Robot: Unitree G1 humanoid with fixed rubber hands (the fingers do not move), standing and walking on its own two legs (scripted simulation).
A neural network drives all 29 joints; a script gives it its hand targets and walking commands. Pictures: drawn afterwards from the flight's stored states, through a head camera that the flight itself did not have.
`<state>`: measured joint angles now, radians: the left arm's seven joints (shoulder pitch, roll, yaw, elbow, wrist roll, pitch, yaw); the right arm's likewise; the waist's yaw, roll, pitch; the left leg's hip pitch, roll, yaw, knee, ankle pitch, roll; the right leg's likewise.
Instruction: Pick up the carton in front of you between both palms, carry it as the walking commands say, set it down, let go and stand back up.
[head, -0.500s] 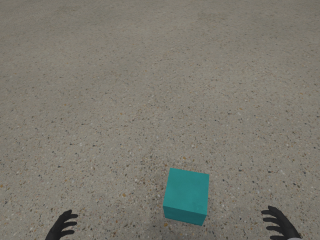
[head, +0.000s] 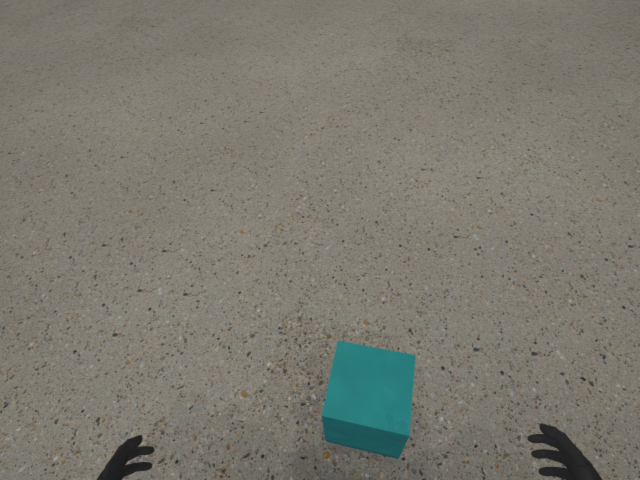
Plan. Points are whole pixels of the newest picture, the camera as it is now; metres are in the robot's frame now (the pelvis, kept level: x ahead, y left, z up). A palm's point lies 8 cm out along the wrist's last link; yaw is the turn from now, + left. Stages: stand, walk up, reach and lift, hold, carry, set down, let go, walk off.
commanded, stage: stand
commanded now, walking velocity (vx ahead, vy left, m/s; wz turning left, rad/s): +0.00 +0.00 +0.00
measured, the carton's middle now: (368, 400) +0.41 -0.08 -0.65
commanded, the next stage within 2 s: none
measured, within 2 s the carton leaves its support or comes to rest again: neither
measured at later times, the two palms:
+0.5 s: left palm out of the picture +0.08 +0.30 -0.09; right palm out of the picture +0.08 -0.30 -0.10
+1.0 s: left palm out of the picture +0.08 +0.31 -0.09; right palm out of the picture +0.07 -0.31 -0.10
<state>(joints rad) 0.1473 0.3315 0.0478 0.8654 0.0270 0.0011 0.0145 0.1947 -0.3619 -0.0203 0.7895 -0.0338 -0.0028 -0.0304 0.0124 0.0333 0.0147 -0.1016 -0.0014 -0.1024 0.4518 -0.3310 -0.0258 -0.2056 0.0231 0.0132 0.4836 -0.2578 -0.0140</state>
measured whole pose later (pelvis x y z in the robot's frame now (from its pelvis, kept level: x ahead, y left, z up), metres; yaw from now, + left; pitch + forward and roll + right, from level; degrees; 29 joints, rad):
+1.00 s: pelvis -0.02 +0.00 +0.01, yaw -1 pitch -3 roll +0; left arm 0.10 0.38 0.02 1.03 0.01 -0.01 0.01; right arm 0.16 -0.39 0.00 0.97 -0.02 -0.01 -0.02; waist 0.01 0.02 0.04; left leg -0.06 0.00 -0.09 0.36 -0.25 -0.02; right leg -0.17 0.02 0.03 0.39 -0.18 -0.01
